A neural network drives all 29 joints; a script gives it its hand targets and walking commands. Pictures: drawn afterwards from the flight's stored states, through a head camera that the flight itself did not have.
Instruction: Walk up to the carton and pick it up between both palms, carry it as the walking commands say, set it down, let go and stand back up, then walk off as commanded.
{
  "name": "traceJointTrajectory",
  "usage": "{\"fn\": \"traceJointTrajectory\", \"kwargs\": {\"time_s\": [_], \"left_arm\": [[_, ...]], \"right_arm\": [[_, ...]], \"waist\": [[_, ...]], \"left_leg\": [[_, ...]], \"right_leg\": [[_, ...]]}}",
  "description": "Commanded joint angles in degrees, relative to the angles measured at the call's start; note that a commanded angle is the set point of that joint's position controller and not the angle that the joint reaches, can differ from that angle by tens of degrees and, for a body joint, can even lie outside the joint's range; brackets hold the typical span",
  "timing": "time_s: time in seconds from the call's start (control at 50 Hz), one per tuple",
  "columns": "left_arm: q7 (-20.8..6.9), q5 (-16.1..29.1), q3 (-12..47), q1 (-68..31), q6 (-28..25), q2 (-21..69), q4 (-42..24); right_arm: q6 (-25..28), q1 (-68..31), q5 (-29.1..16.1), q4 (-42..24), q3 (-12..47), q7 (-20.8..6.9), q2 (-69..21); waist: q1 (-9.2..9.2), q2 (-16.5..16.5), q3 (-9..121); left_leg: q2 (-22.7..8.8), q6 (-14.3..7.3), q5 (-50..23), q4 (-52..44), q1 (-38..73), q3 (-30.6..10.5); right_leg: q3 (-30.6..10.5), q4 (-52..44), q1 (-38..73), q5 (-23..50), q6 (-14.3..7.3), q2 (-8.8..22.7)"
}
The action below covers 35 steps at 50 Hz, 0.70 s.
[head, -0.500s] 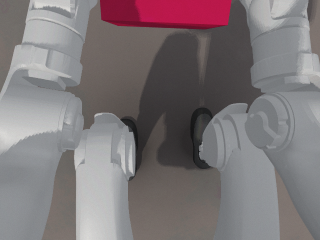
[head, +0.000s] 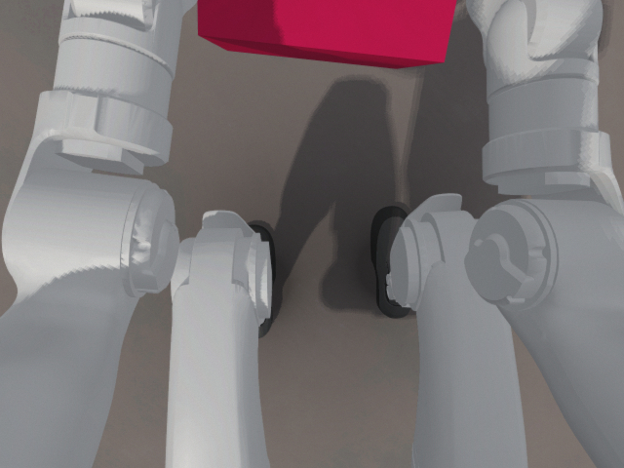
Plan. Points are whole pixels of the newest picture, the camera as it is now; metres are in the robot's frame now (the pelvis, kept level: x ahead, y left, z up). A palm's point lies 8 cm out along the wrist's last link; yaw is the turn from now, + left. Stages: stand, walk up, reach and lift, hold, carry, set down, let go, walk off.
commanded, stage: reach and lift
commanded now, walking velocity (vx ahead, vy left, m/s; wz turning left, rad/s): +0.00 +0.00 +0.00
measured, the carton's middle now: out of the picture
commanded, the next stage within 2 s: none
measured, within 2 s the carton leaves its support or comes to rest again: neither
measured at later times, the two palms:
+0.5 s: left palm out of the picture +0.56 +0.12 -0.04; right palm out of the picture +0.55 -0.16 -0.03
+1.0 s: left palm out of the picture +0.54 +0.12 +0.03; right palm out of the picture +0.52 -0.16 +0.04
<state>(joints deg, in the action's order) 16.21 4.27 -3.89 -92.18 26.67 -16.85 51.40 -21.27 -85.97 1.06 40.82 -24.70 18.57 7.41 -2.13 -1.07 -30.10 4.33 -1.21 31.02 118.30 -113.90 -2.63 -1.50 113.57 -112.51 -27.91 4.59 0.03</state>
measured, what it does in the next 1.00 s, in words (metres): rises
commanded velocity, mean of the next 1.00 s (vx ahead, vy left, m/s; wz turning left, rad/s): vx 0.00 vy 0.00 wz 0.00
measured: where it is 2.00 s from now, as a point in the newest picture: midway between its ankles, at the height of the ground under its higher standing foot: (324, 290)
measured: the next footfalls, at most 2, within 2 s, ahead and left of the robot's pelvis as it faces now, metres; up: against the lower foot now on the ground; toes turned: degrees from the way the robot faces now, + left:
none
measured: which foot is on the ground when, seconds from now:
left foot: down 0.00-1.00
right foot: down 0.00-1.00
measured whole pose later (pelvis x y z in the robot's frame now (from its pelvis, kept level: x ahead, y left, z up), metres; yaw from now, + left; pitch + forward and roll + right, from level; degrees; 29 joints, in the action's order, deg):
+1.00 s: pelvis -0.02 +0.00 +0.10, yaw +1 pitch +19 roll -4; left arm 16.7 1.0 -9.3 -83.5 30.1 -11.3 45.6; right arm -26.4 -78.4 5.0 34.9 -26.9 16.6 4.5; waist -2.9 -2.2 -30.0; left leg 4.2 -1.1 26.6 100.0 -91.8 -3.2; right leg -1.5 95.3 -90.5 -23.6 4.4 0.0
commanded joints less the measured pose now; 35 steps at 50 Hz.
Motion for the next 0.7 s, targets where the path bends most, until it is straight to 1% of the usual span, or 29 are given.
{"fn": "traceJointTrajectory", "kwargs": {"time_s": [0.0,0.02,0.04,0.06,0.1,0.12,0.14,0.18,0.2,0.22,0.24,0.26,0.28,0.3,0.32,0.34,0.38,0.4,0.44,0.46,0.5,0.52,0.54,0.56,0.6,0.62,0.64,0.66,0.68], "left_arm": [[-27.6,7.4,17.7,-38.3,-5.1,67.3,-23.2],[-27.7,6.8,16.9,-38.5,-5.1,66.9,-22.8],[-27.9,8.0,17.9,-37.6,-5.0,69.1,-24.2],[-27.8,6.1,16.4,-37.9,-5.0,67.5,-21.4],[-27.7,7.0,17.3,-37.5,-4.8,68.3,-24.5],[-27.8,7.1,17.3,-38.2,-4.7,67.9,-24.4],[-27.7,6.8,16.3,-37.8,-4.5,67.5,-23.1],[-27.9,6.2,16.1,-36.5,-4.2,67.4,-21.6],[-27.8,6.6,17.1,-36.7,-4.0,68.4,-22.9],[-28.0,5.9,15.7,-36.5,-3.9,68.1,-20.1],[-28.2,5.8,15.3,-36.1,-3.7,68.4,-20.3],[-28.3,6.3,16.7,-37.8,-3.6,69.3,-23.2],[-28.2,6.6,17.3,-37.8,-3.2,69.1,-22.9],[-28.1,7.6,18.0,-37.4,-3.0,70.3,-23.5],[-28.1,7.1,16.8,-37.0,-3.2,69.9,-23.3],[-27.9,7.5,18.2,-38.2,-3.3,69.0,-25.8],[-27.9,7.3,17.3,-37.6,-3.2,69.1,-24.5],[-28.0,6.5,16.0,-35.5,-3.0,69.1,-21.2],[-28.3,5.7,15.6,-36.1,-2.9,69.2,-20.6],[-28.3,5.6,15.5,-35.4,-2.8,69.9,-20.7],[-28.2,7.3,18.5,-36.8,-2.4,70.9,-25.6],[-28.2,7.2,17.9,-35.8,-2.2,70.6,-23.1],[-28.1,7.5,17.8,-37.0,-2.3,70.3,-23.9],[-28.1,7.4,18.3,-36.6,-2.3,70.6,-24.9],[-28.2,6.2,16.0,-34.4,-2.2,70.9,-20.6],[-28.3,6.6,17.0,-34.3,-2.2,70.9,-22.3],[-28.4,5.8,16.2,-34.8,-2.4,70.4,-22.0],[-28.4,5.0,15.0,-32.9,-2.2,71.5,-19.8],[-28.4,6.3,17.7,-33.3,-2.4,71.8,-24.1]], "right_arm": [[-2.5,-37.0,-6.6,-9.3,26.4,-29.9,-56.2],[-3.0,-35.3,-5.6,-7.7,25.6,-30.0,-57.5],[-2.9,-36.8,-6.5,-10.9,27.1,-29.9,-57.1],[-3.3,-34.5,-5.3,-5.7,24.9,-30.3,-57.9],[-3.2,-35.9,-6.9,-9.7,27.3,-30.6,-58.7],[-3.4,-35.9,-6.1,-9.0,26.9,-30.5,-57.8],[-3.9,-36.7,-6.1,-8.2,27.1,-30.7,-58.3],[-4.2,-36.2,-6.3,-8.4,27.6,-30.6,-59.6],[-4.3,-35.6,-6.4,-8.5,27.5,-30.8,-59.2],[-4.6,-33.8,-4.8,-5.3,25.1,-30.9,-58.7],[-4.6,-34.6,-5.1,-5.9,25.4,-31.1,-59.6],[-4.6,-35.4,-5.5,-8.2,26.3,-31.2,-59.1],[-4.7,-36.0,-6.0,-9.2,26.8,-31.1,-58.9],[-4.8,-36.5,-6.2,-11.1,27.6,-31.1,-58.4],[-5.0,-35.3,-5.9,-9.2,26.8,-31.1,-58.4],[-5.1,-35.3,-6.9,-10.4,28.7,-31.1,-59.9],[-5.4,-35.3,-6.4,-9.7,28.2,-31.3,-59.9],[-5.3,-36.7,-6.4,-10.3,28.2,-31.2,-59.3],[-5.7,-32.7,-4.1,-4.2,24.8,-31.5,-59.4],[-5.7,-33.7,-4.8,-6.1,25.8,-31.7,-60.2],[-5.8,-34.4,-6.0,-10.4,28.0,-31.9,-59.4],[-6.2,-34.2,-5.6,-9.3,27.6,-31.8,-59.7],[-6.3,-32.9,-5.2,-7.9,26.9,-31.9,-59.5],[-6.0,-32.6,-5.9,-9.9,27.7,-32.0,-59.9],[-6.3,-32.9,-4.7,-7.3,26.6,-32.0,-59.4],[-6.2,-33.0,-5.1,-8.8,27.5,-32.0,-59.9],[-6.4,-32.0,-5.1,-6.1,26.7,-32.2,-60.9],[-6.2,-32.8,-4.6,-5.8,26.0,-32.3,-61.0],[-6.0,-31.5,-5.5,-9.6,27.9,-32.2,-61.6]], "waist": [[-9.56,-5.5,143.1],[-9.67,-4.8,142.4],[-9.77,-5.1,145.7],[-9.15,-5.6,139.5],[-8.04,-5.0,145.7],[-9.41,-5.0,145.0],[-8.90,-3.6,143.4],[-7.44,-3.2,144.2],[-8.10,-4.4,145.6],[-9.61,-3.8,140.6],[-9.35,-4.0,140.8],[-9.61,-4.9,145.6],[-9.61,-5.4,147.2],[-10.20,-5.0,150.3],[-10.15,-4.8,147.4],[-8.70,-4.6,150.4],[-9.43,-2.7,148.5],[-8.60,-2.6,146.4],[-10.28,-4.6,141.1],[-9.24,-4.3,142.7],[-10.28,-6.2,151.7],[-10.07,-4.4,149.8],[-11.31,-3.7,149.0],[-10.12,-4.9,151.2],[-10.41,-4.0,144.3],[-10.43,-3.3,147.2],[-9.39,-4.8,145.1],[-9.23,-5.0,143.3],[-9.88,-4.7,149.8]], "left_leg": [[3.9,2.1,-20.7,-16.5,54.1,2.8],[4.0,2.0,-19.2,-16.6,52.9,2.9],[4.1,2.2,-20.9,-17.2,56.0,2.7],[3.9,2.2,-18.2,-17.8,52.7,2.7],[4.2,2.0,-21.2,-17.5,55.7,3.1],[4.0,2.2,-19.7,-18.1,54.9,2.7],[4.2,1.9,-18.2,-18.6,53.8,2.5],[4.2,1.9,-18.2,-19.1,53.4,3.0],[4.0,2.2,-18.5,-19.6,55.3,2.9],[3.6,2.2,-15.4,-20.7,53.6,2.3],[3.8,2.1,-14.7,-20.5,53.6,2.8],[3.9,2.6,-16.1,-20.8,55.7,3.1],[4.0,2.6,-17.7,-21.0,56.9,3.1],[4.1,2.7,-18.9,-21.4,59.9,2.5],[4.1,2.7,-18.1,-21.9,58.2,2.5],[4.2,2.6,-19.0,-21.8,59.9,2.8],[4.0,2.5,-16.9,-22.8,58.8,2.4],[4.0,2.3,-16.2,-23.0,56.9,2.8],[3.6,2.7,-11.2,-24.6,55.1,2.4],[3.5,2.6,-12.7,-25.0,57.0,2.6],[3.7,3.2,-17.6,-25.4,63.2,1.9],[3.6,3.1,-16.9,-26.0,63.7,1.4],[3.7,3.3,-14.9,-26.2,62.4,1.5],[3.5,3.3,-16.2,-26.5,64.0,1.8],[3.6,2.9,-13.4,-27.4,59.7,1.5],[3.6,3.1,-14.4,-27.9,61.9,1.5],[3.7,3.0,-12.9,-28.1,60.8,2.1],[3.4,2.9,-11.6,-29.0,61.0,1.7],[3.4,3.1,-15.5,-29.0,64.9,1.4]], "right_leg": [[10.4,-10.0,37.5,18.0,-4.6,-8.3],[10.3,-10.3,37.7,17.4,-4.5,-8.2],[10.4,-10.7,39.8,18.5,-4.6,-8.4],[10.3,-11.1,35.6,15.7,-4.8,-8.1],[9.7,-11.5,39.6,18.1,-4.7,-8.3],[10.0,-11.7,39.3,17.6,-4.7,-8.2],[10.1,-12.1,39.0,16.2,-4.4,-8.3],[9.6,-12.8,41.2,16.7,-4.3,-8.4],[9.4,-13.4,41.7,17.1,-4.6,-8.5],[10.2,-13.7,38.2,14.2,-4.6,-8.3],[9.8,-14.1,38.3,13.4,-4.4,-8.1],[9.5,-14.8,42.1,15.4,-4.6,-8.4],[9.6,-15.0,42.6,17.0,-4.7,-8.4],[9.8,-15.4,43.6,17.4,-4.7,-8.7],[9.8,-15.5,43.3,16.7,-4.5,-8.5],[9.2,-15.9,44.8,17.5,-4.5,-8.7],[9.3,-16.8,45.1,15.9,-4.4,-8.8],[9.1,-17.1,44.8,15.4,-4.2,-8.4],[9.2,-17.9,41.7,11.6,-4.6,-8.3],[9.0,-18.4,43.3,12.6,-4.4,-8.4],[9.5,-18.7,46.4,17.0,-4.7,-8.7],[9.5,-19.3,45.4,15.4,-4.7,-8.8],[9.6,-20.0,45.8,14.3,-4.5,-8.9],[8.8,-20.4,47.7,15.8,-4.6,-8.8],[8.9,-21.0,44.8,12.6,-4.6,-8.5],[9.2,-21.6,47.4,14.1,-4.5,-8.8],[8.4,-22.2,47.0,12.6,-4.6,-8.6],[8.6,-22.0,45.4,11.4,-4.5,-8.4],[8.7,-22.3,48.9,15.0,-4.4,-8.8]]}}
